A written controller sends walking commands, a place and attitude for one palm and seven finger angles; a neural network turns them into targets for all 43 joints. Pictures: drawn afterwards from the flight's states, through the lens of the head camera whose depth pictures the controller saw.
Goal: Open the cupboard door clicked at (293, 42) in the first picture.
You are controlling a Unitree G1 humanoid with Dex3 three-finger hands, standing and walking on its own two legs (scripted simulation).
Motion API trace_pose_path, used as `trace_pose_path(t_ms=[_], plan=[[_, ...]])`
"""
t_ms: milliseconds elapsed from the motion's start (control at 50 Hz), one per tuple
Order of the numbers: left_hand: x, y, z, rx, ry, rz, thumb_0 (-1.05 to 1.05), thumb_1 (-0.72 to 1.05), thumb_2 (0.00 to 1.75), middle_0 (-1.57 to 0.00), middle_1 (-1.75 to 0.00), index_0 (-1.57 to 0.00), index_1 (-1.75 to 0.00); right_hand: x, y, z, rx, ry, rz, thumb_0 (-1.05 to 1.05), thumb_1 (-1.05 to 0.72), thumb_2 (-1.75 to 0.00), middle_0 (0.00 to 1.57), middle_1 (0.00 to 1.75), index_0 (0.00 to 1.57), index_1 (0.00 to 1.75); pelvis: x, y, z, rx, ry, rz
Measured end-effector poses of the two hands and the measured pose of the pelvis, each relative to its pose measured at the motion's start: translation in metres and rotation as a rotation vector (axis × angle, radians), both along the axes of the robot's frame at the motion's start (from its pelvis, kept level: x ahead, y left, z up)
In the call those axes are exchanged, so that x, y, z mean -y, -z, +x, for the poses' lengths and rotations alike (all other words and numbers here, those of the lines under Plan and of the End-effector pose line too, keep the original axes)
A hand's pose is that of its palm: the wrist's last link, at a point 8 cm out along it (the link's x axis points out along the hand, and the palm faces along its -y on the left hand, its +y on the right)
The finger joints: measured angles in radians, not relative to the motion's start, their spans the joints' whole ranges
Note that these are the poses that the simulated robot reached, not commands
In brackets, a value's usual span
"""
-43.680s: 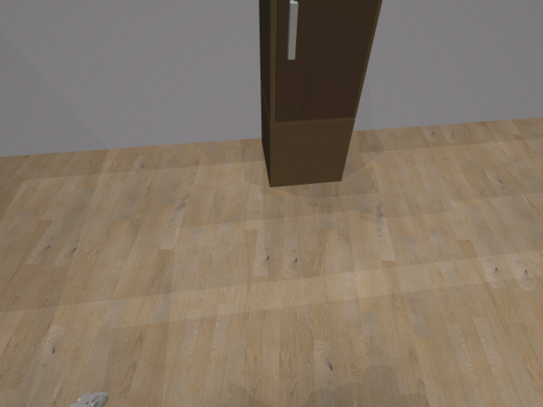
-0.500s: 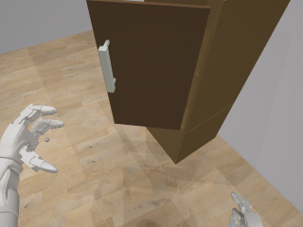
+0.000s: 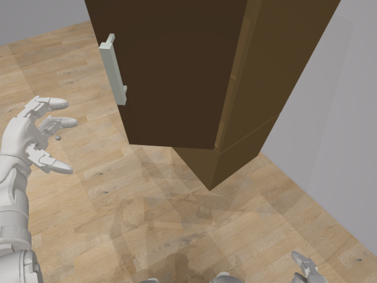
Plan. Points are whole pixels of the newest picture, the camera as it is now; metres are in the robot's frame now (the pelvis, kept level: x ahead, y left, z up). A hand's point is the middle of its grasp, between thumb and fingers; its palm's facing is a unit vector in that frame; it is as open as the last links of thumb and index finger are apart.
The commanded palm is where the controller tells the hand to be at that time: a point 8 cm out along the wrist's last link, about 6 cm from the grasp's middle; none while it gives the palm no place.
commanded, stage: move the hooked fingers beside the handle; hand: left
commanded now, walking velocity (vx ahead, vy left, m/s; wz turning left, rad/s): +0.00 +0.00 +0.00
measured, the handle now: (116, 71) +0.61 +0.21 +0.08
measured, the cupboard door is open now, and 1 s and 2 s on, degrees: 50 50 50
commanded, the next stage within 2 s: slide the fingers in behind the handle in 1.96 s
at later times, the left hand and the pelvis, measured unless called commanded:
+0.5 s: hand (69, 111) +0.45 +0.28 +0.09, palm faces -0.04 -1.00 +0.01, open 14.0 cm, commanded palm +0.43 +0.33 +0.09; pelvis +0.01 +0.01 -0.01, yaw -1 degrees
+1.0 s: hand (83, 88) +0.52 +0.27 +0.09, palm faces -0.05 -1.00 +0.01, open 14.0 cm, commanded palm +0.51 +0.32 +0.08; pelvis +0.01 +0.02 -0.01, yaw -2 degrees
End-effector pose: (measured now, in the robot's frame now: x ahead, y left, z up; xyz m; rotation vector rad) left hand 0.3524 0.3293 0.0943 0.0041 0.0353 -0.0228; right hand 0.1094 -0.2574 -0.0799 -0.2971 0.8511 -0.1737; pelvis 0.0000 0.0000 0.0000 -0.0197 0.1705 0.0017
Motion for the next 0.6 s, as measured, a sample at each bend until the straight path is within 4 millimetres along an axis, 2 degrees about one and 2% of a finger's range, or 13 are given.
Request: trace_pose_path(t_ms=[200,460,600], plan=[[-0.001,0.004,0.025,0.005,-0.002,-0.007,-0.01,-0.50,0.30,-0.30,-1.20,-0.30,-1.20,0.008,0.009,-0.035,-0.145,0.066,-0.013,0.01,-0.91,-0.90,0.20,0.30,0.20,0.30,-0.002,0.001,0.006,-0.036,0.011,-0.002],[-0.003,0.006,0.068,-0.002,0.011,-0.019,-0.01,-0.50,0.30,-0.30,-1.20,-0.30,-1.20,0.004,0.013,-0.047,-0.228,0.095,-0.032,0.00,-0.91,-0.90,0.20,0.30,0.20,0.30,-0.008,0.006,0.006,-0.080,0.010,-0.013],[-0.006,0.007,0.089,0.000,0.018,-0.020,-0.01,-0.50,0.30,-0.30,-1.20,-0.30,-1.20,-0.001,0.016,-0.061,-0.292,0.122,-0.034,0.00,-0.91,-0.90,0.20,0.30,0.20,0.30,-0.013,0.009,0.008,-0.109,0.016,-0.019]])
